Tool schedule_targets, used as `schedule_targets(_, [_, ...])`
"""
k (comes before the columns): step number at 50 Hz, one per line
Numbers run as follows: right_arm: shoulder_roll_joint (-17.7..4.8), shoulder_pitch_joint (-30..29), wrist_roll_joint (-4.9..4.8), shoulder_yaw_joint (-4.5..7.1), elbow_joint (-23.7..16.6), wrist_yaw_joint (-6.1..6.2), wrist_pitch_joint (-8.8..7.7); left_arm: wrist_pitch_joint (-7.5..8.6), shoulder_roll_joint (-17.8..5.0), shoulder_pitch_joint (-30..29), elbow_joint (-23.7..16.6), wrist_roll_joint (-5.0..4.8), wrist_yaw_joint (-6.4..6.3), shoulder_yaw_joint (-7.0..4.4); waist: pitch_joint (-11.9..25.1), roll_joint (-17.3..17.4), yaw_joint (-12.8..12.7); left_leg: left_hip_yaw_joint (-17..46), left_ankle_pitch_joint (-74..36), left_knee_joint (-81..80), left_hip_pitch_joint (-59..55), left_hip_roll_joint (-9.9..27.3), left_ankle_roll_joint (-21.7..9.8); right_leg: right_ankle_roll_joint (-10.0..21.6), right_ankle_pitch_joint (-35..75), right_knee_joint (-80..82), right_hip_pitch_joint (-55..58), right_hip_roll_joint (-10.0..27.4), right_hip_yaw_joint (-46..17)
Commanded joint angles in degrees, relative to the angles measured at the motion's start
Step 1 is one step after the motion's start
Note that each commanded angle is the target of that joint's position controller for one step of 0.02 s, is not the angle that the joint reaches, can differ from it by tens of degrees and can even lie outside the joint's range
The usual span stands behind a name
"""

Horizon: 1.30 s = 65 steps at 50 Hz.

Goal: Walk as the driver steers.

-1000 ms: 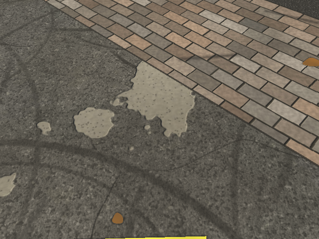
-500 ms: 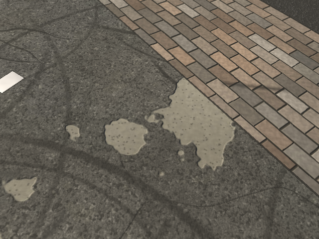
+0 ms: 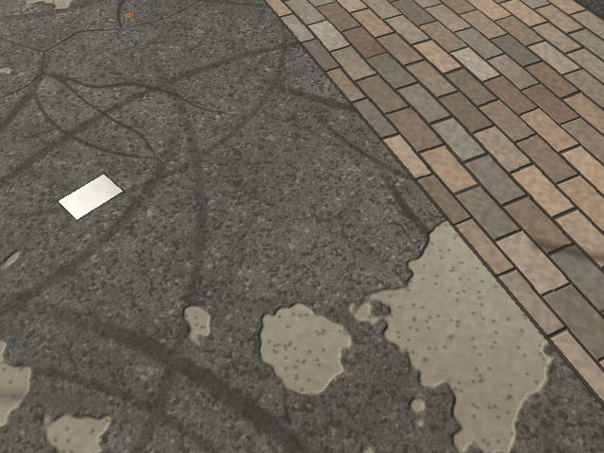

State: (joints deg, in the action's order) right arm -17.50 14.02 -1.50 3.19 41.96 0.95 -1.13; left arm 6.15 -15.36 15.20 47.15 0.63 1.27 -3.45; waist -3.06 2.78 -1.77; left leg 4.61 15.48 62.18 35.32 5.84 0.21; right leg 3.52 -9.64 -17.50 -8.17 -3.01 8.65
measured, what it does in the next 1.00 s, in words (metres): walks ahead, turning left: left foot, then right foot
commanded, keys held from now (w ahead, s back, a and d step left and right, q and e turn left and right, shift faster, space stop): w+q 0.32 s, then no key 0.68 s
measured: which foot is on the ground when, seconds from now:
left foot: up 0.00-0.26, down 0.28-0.76, up 0.78-0.94, down 0.96-1.00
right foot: down 0.00-0.28, up 0.30-0.70, down 0.72-1.00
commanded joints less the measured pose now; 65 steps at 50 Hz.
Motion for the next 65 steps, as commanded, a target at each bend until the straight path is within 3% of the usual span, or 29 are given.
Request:
schedule_targets(1, [-2.4, 2.0, 0.41, 0.58, -3.1, -0.27, -0.24, 1.27, -7.9, -5.1, -3.6, -0.06, -0.44, -1.88, -0.1, -5.9, 2.1, 1.4, -9.6, -6.6, 0.8, 2.8, 0.6, 8.8, 10.2, 12.1, -2.3, 16.3, -7.0])
schedule_targets(5, [-0.8, -6.5, 0.26, -0.14, -5.5, -2.18, -1.41, 0.19, -9.9, -2.3, -2.6, -0.59, -1.0, -2.29, -1.3, -4.4, -1.6, -3.6, -19.1, -20.7, -1.1, 1.3, -0.3, 7.0, 12.8, 11.2, 1.6, 15.5, -0.7])
schedule_targets(9, [-1.8, -11.2, 0.2, 0.26, -8.8, -3.48, -1.15, -1.9, -12.0, 0.8, -1.1, -1.91, -1.14, -3.08, -2.5, -4.6, -2.4, -5.5, -14.1, -26.2, 1.8, -0.1, -2.6, 5.5, 18.0, 7.4, 11.5, 18.9, 0.7])
schedule_targets(11, [-3.7, -9.1, 0.48, 1.28, -9.4, -3.79, -0.8, -2.9, -13.6, -0.1, -1.3, -2.46, -1.47, -3.57, 0.0, -6.3, 0.0, -8.3, -7.8, -26.7, -2.6, -3.2, -4.8, 4.1, 34.2, 0.4, 14.5, 19.4, 2.2])
schedule_targets(13, [-8.0, 4.2, 0.29, 4.0, -6.5, -3.36, -0.33, -3.87, -13.4, -1.9, -1.9, -2.81, -1.91, -3.41, 7.5, -6.0, 8.0, -10.7, -7.6, -30.0, -20.4, -8.4, -8.2, 1.4, 43.9, -18.9, 10.7, 16.9, 5.0])
schedule_targets(14, [-12.7, 14.1, -0.07, 6.09, -4.1, -2.27, 0.29, -3.65, -10.9, -0.7, -2.8, -1.49, -2.16, -2.28, 13.0, -0.5, 11.9, -1.9, -8.1, -31.0, -37.8, -4.7, -11.1, -1.2, 29.6, -36.1, -2.2, 14.4, 5.2])
schedule_targets(15, [-19.3, 11.5, -0.56, 6.95, -4.7, -1.97, -0.17, -2.26, -2.5, 5.0, -6.1, 0.5, -1.41, 0.44, 17.5, 15.1, 4.1, 30.9, 3.7, -36.6, -55.4, 9.6, -22.1, -4.9, -21.6, -56.3, -28.4, 2.5, 0.4])
schedule_targets(16, [-13.9, 12.3, -0.07, 5.25, -7.1, -2.49, -1.36, -0.19, -7.1, -0.5, -6.4, -1.32, -0.7, 0.0, 23.9, 7.2, 8.2, 43.3, 10.6, -44.9, -58.3, 13.0, -23.6, -4.1, -24.7, -62.2, -34.7, 1.6, -12.9])
schedule_targets(17, [-10.5, 9.5, 0.93, 4.04, -6.8, -2.69, -2.21, 0.91, -10.3, -5.8, -7.9, -3.49, -0.27, -0.83, 15.6, 4.2, 8.7, 34.3, 0.2, -45.8, -52.6, 12.4, -20.5, -2.9, -19.4, -61.6, -38.3, 4.2, -13.2])
schedule_targets(18, [-9.0, 5.5, 1.03, 3.49, -7.0, -2.66, -2.6, 1.41, -9.5, -5.9, -7.7, -2.97, -0.58, -0.51, 11.1, 0.0, 5.9, 25.9, -13.4, -44.3, -44.6, 10.4, -18.5, -2.5, -14.7, -57.3, -35.8, 6.9, -12.8])
schedule_targets(19, [-7.0, 1.5, 1.1, 2.87, -7.6, -2.49, -2.56, 1.25, -9.8, -5.6, -6.7, -1.38, -1.02, -0.75, 8.1, -1.8, 3.8, 18.7, -26.5, -43.4, -37.3, 8.5, -17.0, -3.2, -12.6, -53.0, -32.2, 8.9, -12.3])
schedule_targets(21, [-5.8, -1.3, 1.93, 2.18, -8.3, -1.87, -2.53, -0.31, -9.7, -3.5, -5.9, -0.78, -1.09, -1.07, 7.7, -0.8, 1.2, 12.5, -39.2, -44.4, -29.2, 6.4, -16.2, -4.5, -11.0, -50.0, -24.9, 9.9, -12.1])
schedule_targets(24, [-7.5, -1.4, 1.76, 2.44, -6.6, -0.97, -2.77, -2.12, -6.6, -2.5, -5.2, -0.25, -1.44, -0.24, 7.1, -0.6, 0.1, 5.6, -47.8, -45.8, -24.6, 4.3, -15.8, -6.9, -5.9, -41.2, -22.6, 8.4, -10.0])
schedule_targets(27, [-7.2, -1.5, 1.5, 2.17, -5.1, -0.08, -1.9, -2.41, -5.1, -6.2, -5.8, -0.18, -1.31, 0.53, 7.4, 1.3, 1.5, 0.5, -45.4, -45.1, -24.2, 0.9, -13.1, -7.5, 4.8, -28.4, -19.8, 7.0, -9.1])
schedule_targets(31, [-6.8, 0.5, 1.76, 1.67, -2.4, 0.11, -1.09, -1.91, -5.8, -10.3, -6.4, -0.46, -0.39, 0.39, 7.5, 2.0, 4.0, 2.2, -38.8, -43.4, -27.6, 2.4, -11.8, -6.5, 12.3, -18.6, -17.2, 5.5, -9.9])
schedule_targets(33, [-6.2, 0.0, 1.7, 1.39, -1.3, -0.05, -0.94, -1.65, -6.8, -10.7, -6.6, -0.02, -0.04, -0.04, 6.6, 2.4, 3.7, 4.3, -37.2, -40.5, -29.3, 3.8, -11.5, -4.9, 9.0, -15.9, -17.2, 5.2, -10.3])
schedule_targets(35, [-5.4, -1.5, 1.17, 1.01, -0.4, -0.05, -0.74, -1.25, -7.4, -7.5, -5.4, 0.68, 0.1, -0.53, 6.7, 1.8, 1.2, 5.2, -34.0, -35.3, -29.4, 2.8, -9.6, -2.7, 11.9, -9.4, -12.3, 4.4, -9.5])
schedule_targets(36, [-4.6, 0.2, 1.54, 0.78, 0.1, -0.07, -0.94, -0.96, -8.9, -6.1, -4.9, 1.2, -0.15, -0.88, 7.8, -0.5, 1.1, 4.3, -30.3, -32.0, -27.9, -0.2, -7.2, -1.1, 28.0, -6.7, -6.4, 6.3, -11.2])
schedule_targets(37, [-3.5, 4.4, 2.88, 0.46, 0.2, -0.17, -1.48, -0.85, -11.7, -6.2, -5.6, 1.91, -0.59, -1.17, 11.3, -6.1, 3.9, 2.8, -18.5, -26.9, -23.2, -4.8, -4.4, 2.4, 48.7, -10.4, 2.8, 12.5, -16.8])
schedule_targets(38, [-1.3, 9.7, 2.73, -0.26, 2.0, 0.02, -1.44, -1.55, -8.7, -5.2, -5.2, 2.13, -0.9, -0.31, 16.9, -12.1, 4.3, 1.9, -1.2, -20.4, -18.0, -7.3, -0.9, 10.7, 54.2, -12.0, 10.8, 19.3, -23.6])
schedule_targets(39, [-3.1, 7.3, 2.46, -0.12, 2.1, 0.15, -0.66, -2.37, -4.7, -4.3, -4.5, 0.93, -0.85, 0.69, 17.7, -14.0, 2.3, 1.5, 14.9, -16.8, -16.3, -7.2, 1.1, 14.0, 48.9, -9.1, 10.0, 22.3, -28.8])
schedule_targets(41, [-4.6, 2.3, 1.2, 0.59, 1.3, 0.66, 1.92, -3.37, -4.5, -5.0, -3.4, 0.19, -0.42, 1.24, 13.7, -11.3, 1.4, 2.0, 22.5, -13.0, -12.5, -5.7, 2.5, 12.7, 26.5, -4.3, 6.0, 22.0, -32.0])
schedule_targets(43, [-4.6, 1.7, 1.27, 1.0, 2.0, 1.1, 3.97, -3.95, -7.4, -9.6, -4.0, 0.26, -0.65, 0.46, 9.6, -10.3, 2.7, 1.7, 17.1, -15.6, -14.7, -3.8, 3.3, 9.4, 10.3, -0.5, -2.0, 19.9, -29.0])
schedule_targets(46, [-1.2, 5.2, 1.71, 0.45, 5.8, 1.04, 3.85, -5.34, -6.4, -14.2, -3.9, -0.05, -1.33, 0.55, 8.1, -10.8, 5.2, -2.4, -0.6, -32.7, -26.5, -5.2, 2.2, 4.4, -2.7, -0.1, -10.3, 12.9, -19.7])
schedule_targets(48, [-3.1, 3.3, 2.91, 0.74, 5.8, 0.83, 3.66, -5.23, -4.9, -10.7, -2.3, -0.24, -1.43, 1.04, 7.1, -7.8, 3.4, -0.3, -5.3, -37.1, -28.8, -3.3, 0.2, 0.2, -13.8, -0.7, -12.6, 9.9, -16.5])
schedule_targets(49, [-5.4, 1.9, 2.61, 1.19, 5.7, 0.99, 3.6, -5.12, -5.5, -10.0, -2.3, 0.08, -1.31, 0.8, 4.4, -3.7, 1.2, 1.1, 2.6, -37.4, -23.0, -2.3, -1.7, -1.7, -16.3, -1.2, -11.2, 7.4, -14.0])
schedule_targets(51, [-2.9, -0.1, 2.57, 0.6, 6.3, 0.99, 2.4, -4.81, -4.5, -12.1, -2.0, 0.41, -1.46, 0.99, 2.7, -1.4, 1.3, 1.1, 8.3, -39.6, -16.3, -2.7, -2.1, -2.6, -9.4, -5.1, -5.1, 6.2, -12.2])
schedule_targets(55, [-2.8, 0.7, 2.2, 0.53, 8.4, 0.89, 0.1, -4.76, -4.1, -9.8, 0.4, -0.21, -2.07, 0.86, 4.5, -0.4, 1.0, 0.7, -3.6, -38.9, -18.7, -2.8, -0.7, -1.2, 5.8, -9.4, -1.9, 5.7, -10.9])
schedule_targets(65, [-2.1, 2.8, 1.77, -0.1, 12.8, 0.98, 0.23, -6.23, -4.6, -10.0, 5.2, -0.62, -2.54, 0.38, 3.6, -2.3, 1.8, -0.5, -10.6, -38.5, -21.4, -3.5, -1.0, -1.9, 12.1, -10.4, -0.3, 5.3, -10.5])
